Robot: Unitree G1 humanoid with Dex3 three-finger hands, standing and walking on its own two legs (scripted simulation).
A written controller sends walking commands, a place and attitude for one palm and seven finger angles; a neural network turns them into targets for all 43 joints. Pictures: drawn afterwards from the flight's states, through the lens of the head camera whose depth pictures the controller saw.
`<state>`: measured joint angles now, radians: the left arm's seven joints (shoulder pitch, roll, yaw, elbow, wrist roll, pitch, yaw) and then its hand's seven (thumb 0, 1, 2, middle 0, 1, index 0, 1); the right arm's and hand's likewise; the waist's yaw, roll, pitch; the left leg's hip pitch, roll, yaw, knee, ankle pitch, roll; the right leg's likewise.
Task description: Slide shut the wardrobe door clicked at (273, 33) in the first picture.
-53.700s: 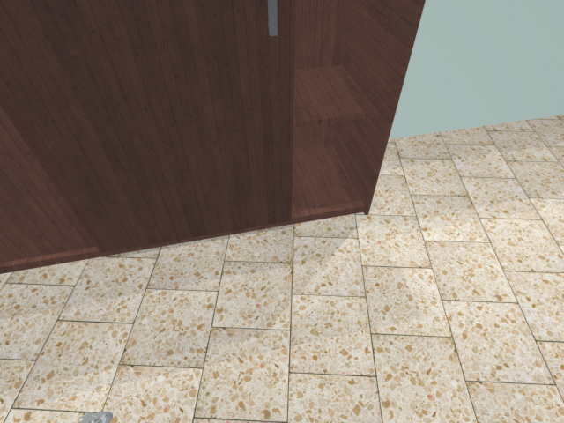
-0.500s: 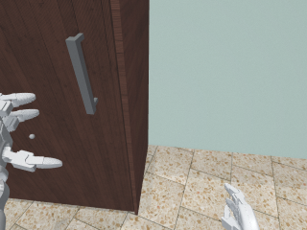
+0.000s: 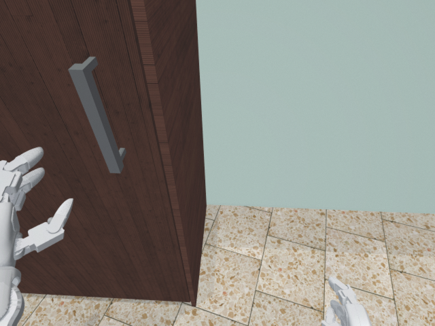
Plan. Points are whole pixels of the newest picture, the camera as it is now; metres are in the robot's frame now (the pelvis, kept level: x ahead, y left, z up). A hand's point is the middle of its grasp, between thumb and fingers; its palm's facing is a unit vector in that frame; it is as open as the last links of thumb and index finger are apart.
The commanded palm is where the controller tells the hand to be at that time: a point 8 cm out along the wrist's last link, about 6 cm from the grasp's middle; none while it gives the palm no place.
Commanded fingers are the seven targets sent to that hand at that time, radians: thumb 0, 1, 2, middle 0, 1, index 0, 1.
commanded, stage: draw the hand back to the body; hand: left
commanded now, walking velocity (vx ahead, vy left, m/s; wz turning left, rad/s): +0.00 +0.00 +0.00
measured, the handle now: (105, 119) +0.36 +0.26 +0.22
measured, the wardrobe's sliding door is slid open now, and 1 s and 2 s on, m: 0.00 0.00 0.00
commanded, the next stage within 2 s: step back with the hand held close in 0.44 s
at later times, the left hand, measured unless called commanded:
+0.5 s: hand (54, 220) +0.19 +0.27 +0.16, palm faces +0.49 -0.79 -0.37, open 7.4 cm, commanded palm +0.14 +0.29 +0.17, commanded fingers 0.00 0.90 0.90 -0.20 -0.30 -0.20 -0.30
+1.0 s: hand (34, 236) +0.16 +0.28 +0.17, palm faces +0.40 -0.75 -0.53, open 7.4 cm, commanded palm +0.10 +0.31 +0.18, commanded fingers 0.00 0.90 0.90 -0.20 -0.30 -0.20 -0.30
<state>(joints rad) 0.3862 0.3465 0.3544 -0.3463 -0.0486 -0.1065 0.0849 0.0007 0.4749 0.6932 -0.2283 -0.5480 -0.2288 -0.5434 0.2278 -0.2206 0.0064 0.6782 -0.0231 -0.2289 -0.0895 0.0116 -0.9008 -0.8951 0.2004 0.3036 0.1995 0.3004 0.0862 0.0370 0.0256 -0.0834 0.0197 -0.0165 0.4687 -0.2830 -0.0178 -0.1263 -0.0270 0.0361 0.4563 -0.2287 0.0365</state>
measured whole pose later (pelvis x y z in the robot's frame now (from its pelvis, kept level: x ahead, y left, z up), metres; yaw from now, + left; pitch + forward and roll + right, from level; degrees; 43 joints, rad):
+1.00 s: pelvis -0.05 +0.02 -0.01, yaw -2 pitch -1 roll +1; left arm 0.51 0.42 0.44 -0.44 -0.01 -0.22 0.12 0.01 0.89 0.89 -0.22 -0.30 -0.22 -0.30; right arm 0.20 -0.21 -0.02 0.56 -0.01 -0.07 -0.09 0.01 -0.90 -0.90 0.20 0.30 0.20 0.30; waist 0.01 0.00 0.03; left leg -0.29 -0.01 0.03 0.53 -0.23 0.01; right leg -0.34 -0.05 0.09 0.51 -0.16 0.07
